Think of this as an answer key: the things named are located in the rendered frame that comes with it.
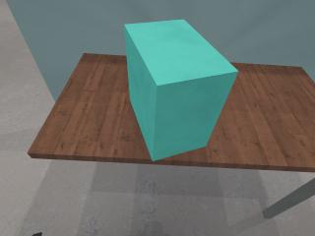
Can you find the carton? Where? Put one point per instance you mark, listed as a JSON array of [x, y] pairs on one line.
[[178, 85]]

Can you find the table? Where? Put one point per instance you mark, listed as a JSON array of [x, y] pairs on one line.
[[267, 123]]

